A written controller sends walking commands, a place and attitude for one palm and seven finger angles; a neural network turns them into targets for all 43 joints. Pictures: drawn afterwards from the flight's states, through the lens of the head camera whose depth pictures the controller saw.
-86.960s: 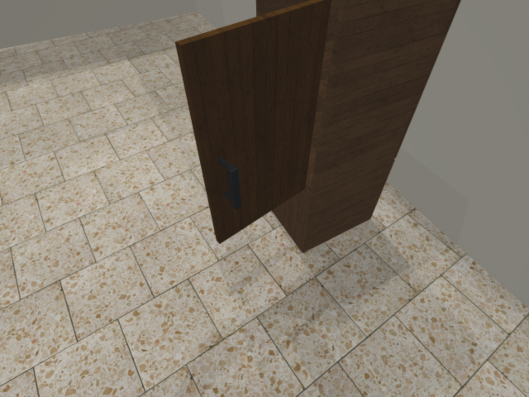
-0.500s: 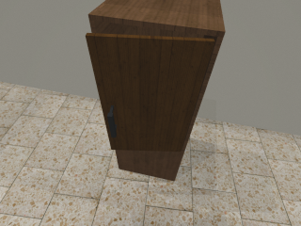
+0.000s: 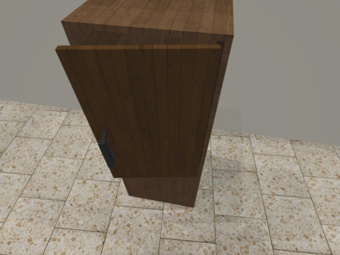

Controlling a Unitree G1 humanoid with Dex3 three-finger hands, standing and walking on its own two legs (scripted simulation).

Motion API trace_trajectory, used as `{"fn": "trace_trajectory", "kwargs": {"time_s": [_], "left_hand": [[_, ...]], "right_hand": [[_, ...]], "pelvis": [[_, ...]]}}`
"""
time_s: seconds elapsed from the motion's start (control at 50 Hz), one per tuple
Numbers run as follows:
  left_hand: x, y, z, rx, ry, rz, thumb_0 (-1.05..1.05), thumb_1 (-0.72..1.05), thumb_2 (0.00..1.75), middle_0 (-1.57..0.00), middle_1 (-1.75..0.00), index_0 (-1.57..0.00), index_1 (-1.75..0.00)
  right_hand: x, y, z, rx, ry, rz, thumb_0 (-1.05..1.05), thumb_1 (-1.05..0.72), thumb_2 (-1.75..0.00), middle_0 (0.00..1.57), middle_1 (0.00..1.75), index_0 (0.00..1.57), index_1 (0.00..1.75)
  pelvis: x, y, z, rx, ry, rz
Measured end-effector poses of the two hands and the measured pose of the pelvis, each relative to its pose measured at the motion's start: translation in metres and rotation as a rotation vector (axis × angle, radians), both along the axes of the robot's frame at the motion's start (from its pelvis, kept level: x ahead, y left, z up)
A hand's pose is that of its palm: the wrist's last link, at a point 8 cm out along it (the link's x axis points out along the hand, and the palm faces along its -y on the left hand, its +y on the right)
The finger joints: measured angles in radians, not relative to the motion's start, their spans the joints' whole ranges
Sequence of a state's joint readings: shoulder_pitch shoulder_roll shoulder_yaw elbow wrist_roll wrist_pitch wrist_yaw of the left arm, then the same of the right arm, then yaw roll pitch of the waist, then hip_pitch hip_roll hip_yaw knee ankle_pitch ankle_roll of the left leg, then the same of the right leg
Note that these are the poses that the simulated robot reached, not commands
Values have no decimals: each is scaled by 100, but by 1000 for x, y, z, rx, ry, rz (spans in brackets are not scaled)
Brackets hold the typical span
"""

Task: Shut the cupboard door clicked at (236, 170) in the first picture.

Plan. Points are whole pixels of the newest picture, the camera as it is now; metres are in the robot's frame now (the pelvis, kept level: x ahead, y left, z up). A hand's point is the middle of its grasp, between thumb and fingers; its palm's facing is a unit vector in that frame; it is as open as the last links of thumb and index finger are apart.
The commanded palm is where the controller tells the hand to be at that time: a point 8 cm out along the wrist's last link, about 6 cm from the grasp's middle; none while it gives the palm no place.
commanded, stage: come to a stop and stand still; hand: left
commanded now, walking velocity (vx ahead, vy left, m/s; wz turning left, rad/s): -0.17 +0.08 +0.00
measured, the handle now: (108, 149) +0.44 +0.23 -0.08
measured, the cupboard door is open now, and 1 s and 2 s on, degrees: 11 11 11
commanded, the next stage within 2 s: look again from close up in 0.72 s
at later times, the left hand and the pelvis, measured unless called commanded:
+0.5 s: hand out of the picture +0.01 +0.21 -0.17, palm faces +0.06 -0.97 -0.24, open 7.4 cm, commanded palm none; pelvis -0.04 +0.02 +0.00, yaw +0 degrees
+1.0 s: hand out of the picture -0.08 +0.19 -0.17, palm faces +0.02 -0.98 -0.18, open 7.4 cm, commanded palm none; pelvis -0.07 +0.03 +0.00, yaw +2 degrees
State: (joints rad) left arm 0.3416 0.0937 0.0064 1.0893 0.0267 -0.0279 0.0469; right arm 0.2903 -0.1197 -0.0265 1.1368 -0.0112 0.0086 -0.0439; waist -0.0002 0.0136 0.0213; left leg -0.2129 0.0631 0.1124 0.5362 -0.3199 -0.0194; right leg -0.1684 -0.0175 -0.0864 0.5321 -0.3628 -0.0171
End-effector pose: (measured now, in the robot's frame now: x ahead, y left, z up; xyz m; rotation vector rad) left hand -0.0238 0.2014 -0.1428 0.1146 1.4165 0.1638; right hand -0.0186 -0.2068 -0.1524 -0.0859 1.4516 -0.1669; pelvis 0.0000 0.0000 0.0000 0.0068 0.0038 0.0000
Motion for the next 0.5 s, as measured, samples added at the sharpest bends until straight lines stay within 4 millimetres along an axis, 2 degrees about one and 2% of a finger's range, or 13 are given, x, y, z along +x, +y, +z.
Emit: {"fn": "trace_trajectory", "kwargs": {"time_s": [0.08, 0.16, 0.28, 0.42, 0.5], "left_hand": [[10, 8, 0, 21, -9, 11, 3, 94, 90, -20, -30, -20, -30], [13, 19, -4, 24, -14, 24, 2, 93, 90, -20, -30, -20, -30], [14, 44, -7, 23, -10, 13, 1, 92, 90, -20, -30, -20, -30], [28, 59, 6, 58, -111, 4, 1, 91, 90, -20, -30, -20, -30], [22, 55, 8, 76, -137, -17, 1, 91, 90, -20, -30, -20, -30]], "right_hand": [[14, -8, 3, -20, -1, 2, 2, -93, -90, 20, 30, 20, 30], [33, -11, 5, -52, -30, 23, 2, -93, -90, 20, 30, 20, 30], [61, -1, 15, -85, -144, 48, 1, -92, -90, 20, 30, 20, 30], [61, 10, 16, -50, -198, 83, 1, -92, -90, 20, 30, 20, 30], [54, 10, 7, -14, -211, 69, 0, -92, -90, 20, 30, 20, 30]], "pelvis": [[4, -1, 1, -3, -1, 11], [1, 7, -2, -3, -8, 18], [-11, 25, -1, 1, -22, 1], [-30, 28, 3, 3, -29, 6], [-38, 22, -1, 19, -32, -2]]}}
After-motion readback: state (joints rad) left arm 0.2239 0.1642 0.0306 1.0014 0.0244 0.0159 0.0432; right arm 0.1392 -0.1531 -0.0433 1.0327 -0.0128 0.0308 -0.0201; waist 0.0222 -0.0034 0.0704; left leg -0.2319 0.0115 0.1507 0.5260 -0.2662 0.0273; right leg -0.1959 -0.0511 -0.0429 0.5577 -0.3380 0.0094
